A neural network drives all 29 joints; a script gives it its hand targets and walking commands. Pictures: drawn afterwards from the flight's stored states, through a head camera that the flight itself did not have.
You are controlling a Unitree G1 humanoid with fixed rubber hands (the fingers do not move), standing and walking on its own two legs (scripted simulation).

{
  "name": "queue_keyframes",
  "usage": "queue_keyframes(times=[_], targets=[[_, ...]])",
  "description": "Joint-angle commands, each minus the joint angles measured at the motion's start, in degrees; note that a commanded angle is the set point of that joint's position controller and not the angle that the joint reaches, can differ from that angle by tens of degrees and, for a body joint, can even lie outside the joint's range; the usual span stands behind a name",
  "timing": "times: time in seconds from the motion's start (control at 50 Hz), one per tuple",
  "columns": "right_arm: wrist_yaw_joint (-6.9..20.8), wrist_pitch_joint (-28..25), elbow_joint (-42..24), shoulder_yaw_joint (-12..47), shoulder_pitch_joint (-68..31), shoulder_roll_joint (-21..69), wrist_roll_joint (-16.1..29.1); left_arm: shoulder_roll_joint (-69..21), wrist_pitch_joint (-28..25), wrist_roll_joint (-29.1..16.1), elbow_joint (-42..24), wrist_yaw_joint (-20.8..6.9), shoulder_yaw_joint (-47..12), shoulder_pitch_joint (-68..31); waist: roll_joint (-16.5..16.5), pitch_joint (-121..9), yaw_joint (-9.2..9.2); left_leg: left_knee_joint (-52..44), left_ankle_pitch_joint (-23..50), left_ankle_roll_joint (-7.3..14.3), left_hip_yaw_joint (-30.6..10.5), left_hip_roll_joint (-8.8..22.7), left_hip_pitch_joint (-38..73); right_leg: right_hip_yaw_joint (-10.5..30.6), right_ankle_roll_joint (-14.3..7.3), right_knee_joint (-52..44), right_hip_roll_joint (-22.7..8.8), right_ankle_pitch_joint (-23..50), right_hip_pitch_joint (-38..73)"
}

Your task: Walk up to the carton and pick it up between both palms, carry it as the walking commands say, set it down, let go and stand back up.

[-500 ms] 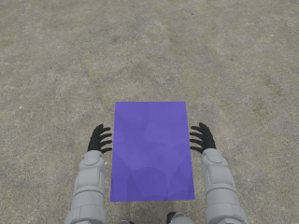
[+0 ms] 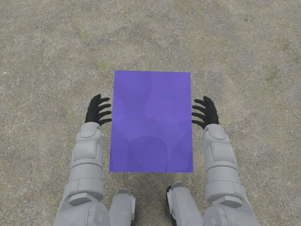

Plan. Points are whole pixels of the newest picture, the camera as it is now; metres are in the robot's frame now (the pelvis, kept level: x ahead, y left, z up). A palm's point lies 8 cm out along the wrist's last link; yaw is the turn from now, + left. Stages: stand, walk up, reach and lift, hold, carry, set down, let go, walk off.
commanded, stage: set down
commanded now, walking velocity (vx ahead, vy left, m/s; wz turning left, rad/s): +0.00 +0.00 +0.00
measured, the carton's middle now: (151, 122) +0.42 -0.01 -0.15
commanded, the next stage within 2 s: none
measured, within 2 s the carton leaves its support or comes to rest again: neither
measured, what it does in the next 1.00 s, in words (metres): lowers itself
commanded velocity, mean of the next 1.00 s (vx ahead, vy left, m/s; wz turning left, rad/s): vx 0.00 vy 0.00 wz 0.00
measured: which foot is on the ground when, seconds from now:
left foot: down 0.00-1.00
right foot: down 0.00-1.00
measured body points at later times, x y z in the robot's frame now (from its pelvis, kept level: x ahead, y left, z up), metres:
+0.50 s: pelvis -0.01 +0.00 -0.08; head +0.21 +0.00 +0.32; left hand +0.44 +0.15 -0.16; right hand +0.41 -0.17 -0.16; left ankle +0.05 +0.13 -0.63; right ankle +0.08 -0.13 -0.63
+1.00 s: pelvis -0.04 +0.00 -0.16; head +0.23 +0.00 +0.21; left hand +0.45 +0.14 -0.25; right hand +0.43 -0.17 -0.26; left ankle +0.05 +0.13 -0.63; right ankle +0.08 -0.13 -0.63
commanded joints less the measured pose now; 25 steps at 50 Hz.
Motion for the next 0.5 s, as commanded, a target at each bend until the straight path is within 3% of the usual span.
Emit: queue_keyframes(times=[0.0,0.48], targets=[[16.2,-1.1,4.8,35.4,-32.4,52.2,9.2,-52.6,-1.1,-8.7,5.1,-16.6,-32.5,-29.9,-1.0,-43.5,0.02,-4.3,9.7,2.0,5.2,-4.6,11.8,-5.0,-0.2,-1.8,4.5,10.7,28.8],[12.4,-4.5,8.5,34.8,-40.1,46.6,13.4,-50.2,-4.2,-12.5,8.4,-10.9,-34.4,-37.6,0.7,-52.5,-0.81,11.3,10.4,0.1,5.7,-6.2,-1.7,-6.9,0.3,14.9,5.9,11.7,10.3]])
